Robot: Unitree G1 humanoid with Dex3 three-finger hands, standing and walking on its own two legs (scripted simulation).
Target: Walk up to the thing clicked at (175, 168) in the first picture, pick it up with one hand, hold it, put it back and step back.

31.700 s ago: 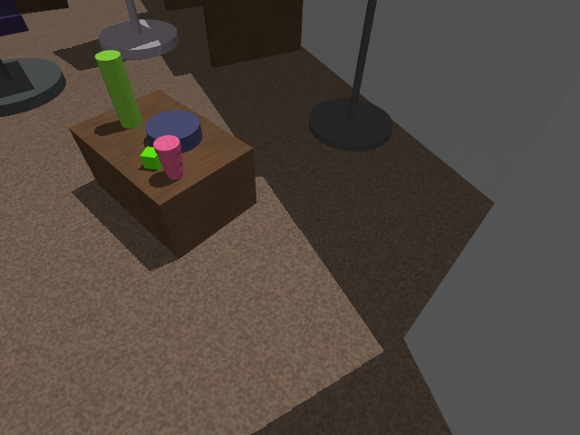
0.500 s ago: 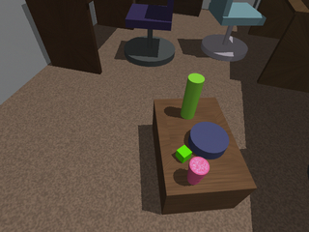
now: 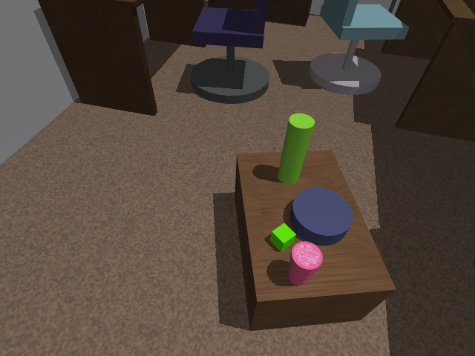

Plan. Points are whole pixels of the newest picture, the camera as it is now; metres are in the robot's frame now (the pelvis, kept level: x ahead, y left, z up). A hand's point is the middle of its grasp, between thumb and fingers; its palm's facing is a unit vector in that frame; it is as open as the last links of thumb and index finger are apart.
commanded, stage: stand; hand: right
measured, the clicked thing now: (301, 266) +0.45 -0.22 -0.37
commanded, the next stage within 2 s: step back in 0.90 s
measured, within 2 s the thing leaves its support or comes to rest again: neither
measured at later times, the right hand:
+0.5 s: hand out of the picture +0.07 -0.25 -0.16, palm faces -0.02 +0.94 -0.35, open 7.4 cm
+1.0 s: hand out of the picture +0.09 -0.26 -0.16, palm faces -0.02 +0.94 -0.35, open 7.4 cm
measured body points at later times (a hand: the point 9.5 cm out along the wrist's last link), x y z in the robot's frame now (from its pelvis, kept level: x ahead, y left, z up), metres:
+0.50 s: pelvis +0.00 +0.00 +0.00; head +0.01 +0.00 +0.45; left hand +0.07 +0.30 -0.14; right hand +0.07 -0.30 -0.13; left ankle +0.01 +0.13 -0.75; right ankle +0.01 -0.15 -0.75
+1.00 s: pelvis +0.00 +0.00 +0.00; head +0.04 +0.00 +0.44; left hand +0.09 +0.31 -0.14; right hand +0.09 -0.31 -0.13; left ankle +0.01 +0.13 -0.75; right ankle +0.01 -0.15 -0.75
